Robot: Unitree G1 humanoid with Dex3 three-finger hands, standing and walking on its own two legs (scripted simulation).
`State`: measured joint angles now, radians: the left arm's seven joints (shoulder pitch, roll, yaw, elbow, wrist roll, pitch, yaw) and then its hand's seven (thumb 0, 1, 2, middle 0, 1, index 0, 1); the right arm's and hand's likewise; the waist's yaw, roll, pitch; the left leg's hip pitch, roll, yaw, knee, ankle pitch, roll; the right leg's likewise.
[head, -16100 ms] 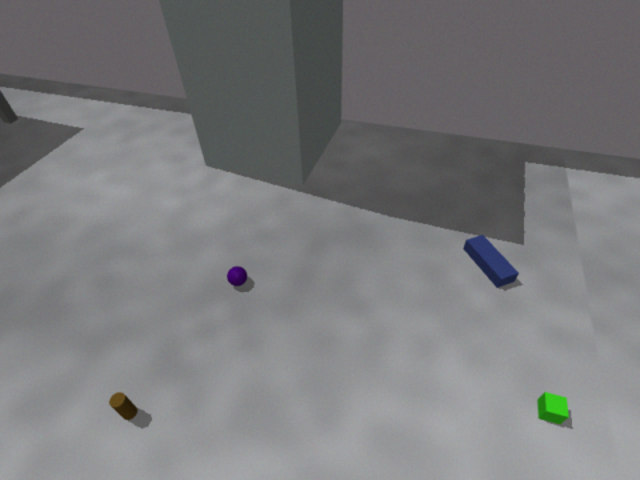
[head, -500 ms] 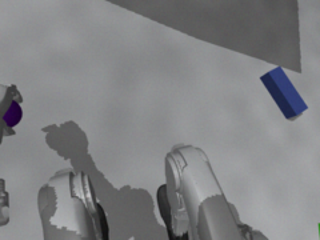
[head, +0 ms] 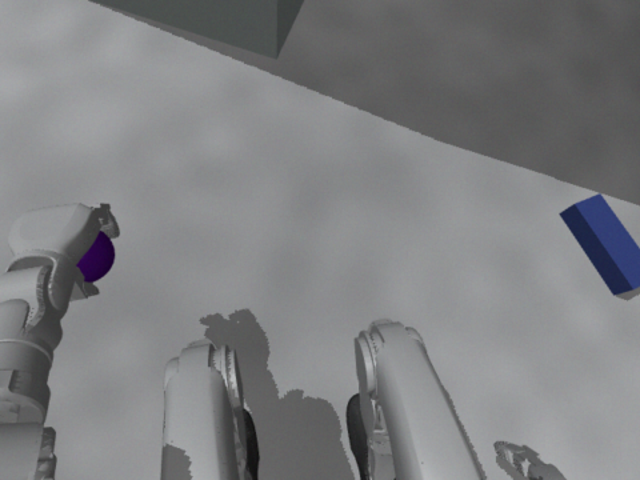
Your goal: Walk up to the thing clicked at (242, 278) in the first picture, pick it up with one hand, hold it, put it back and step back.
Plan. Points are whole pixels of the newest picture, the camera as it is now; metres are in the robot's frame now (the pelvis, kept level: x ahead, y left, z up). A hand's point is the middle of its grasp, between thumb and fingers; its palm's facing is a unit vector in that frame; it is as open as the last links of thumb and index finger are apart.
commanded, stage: lift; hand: left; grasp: from above
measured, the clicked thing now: (81, 254) +0.45 +0.30 -0.12
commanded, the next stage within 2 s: hold in 1.10 s
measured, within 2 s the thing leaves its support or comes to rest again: neither
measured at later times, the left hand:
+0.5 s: hand out of the picture +0.36 +0.28 +0.11, palm faces -0.44 -0.12 -0.89, open 9.7 cm
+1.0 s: hand out of the picture +0.37 +0.25 +0.22, palm faces -0.44 -0.11 -0.89, open 9.7 cm
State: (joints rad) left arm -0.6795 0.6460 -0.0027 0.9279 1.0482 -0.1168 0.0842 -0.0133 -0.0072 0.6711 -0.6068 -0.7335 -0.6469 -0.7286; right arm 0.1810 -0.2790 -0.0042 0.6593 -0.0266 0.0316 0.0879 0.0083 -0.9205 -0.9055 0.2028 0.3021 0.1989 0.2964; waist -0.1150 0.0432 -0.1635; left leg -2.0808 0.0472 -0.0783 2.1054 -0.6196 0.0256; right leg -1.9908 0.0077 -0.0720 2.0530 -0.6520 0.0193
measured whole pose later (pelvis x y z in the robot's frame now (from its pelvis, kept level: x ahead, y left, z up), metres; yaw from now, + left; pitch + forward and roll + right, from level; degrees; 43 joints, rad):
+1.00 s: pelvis +0.06 +0.01 +0.30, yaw +4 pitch +12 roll -1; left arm -0.36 0.39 -0.18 0.87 0.98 0.04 0.15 0.01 0.01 0.69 -0.53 -0.84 -0.59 -0.81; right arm 0.26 -0.24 -0.03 0.74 0.04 -0.01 -0.04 0.01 -0.91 -0.90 0.20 0.30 0.20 0.30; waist -0.07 0.04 -0.11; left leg -0.78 0.04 0.03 0.96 -0.40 0.01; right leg -0.74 0.00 0.00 0.93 -0.40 0.02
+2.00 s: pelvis +0.09 +0.00 +0.35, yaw +3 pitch +4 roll +0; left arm -0.28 0.39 -0.22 0.71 0.98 0.03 0.00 0.01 -0.01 0.74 -0.52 -0.87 -0.58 -0.84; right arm 0.23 -0.26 -0.04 0.69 0.07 0.06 -0.04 0.01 -0.90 -0.90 0.20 0.30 0.20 0.30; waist -0.01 0.05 -0.04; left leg -0.35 0.02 0.06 0.54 -0.26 0.01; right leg -0.34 -0.01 0.03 0.55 -0.28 0.01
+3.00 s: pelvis +0.08 +0.00 +0.35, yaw +3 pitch +1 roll +0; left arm -0.26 0.40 -0.23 0.62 0.97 0.02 -0.04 0.01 -0.01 0.74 -0.51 -0.89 -0.58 -0.85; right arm 0.18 -0.25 -0.02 0.68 0.08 0.08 -0.06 0.01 -0.91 -0.90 0.20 0.30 0.20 0.30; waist 0.01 0.05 -0.01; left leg -0.26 0.02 0.06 0.45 -0.21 0.00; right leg -0.26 -0.01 0.03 0.47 -0.23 0.01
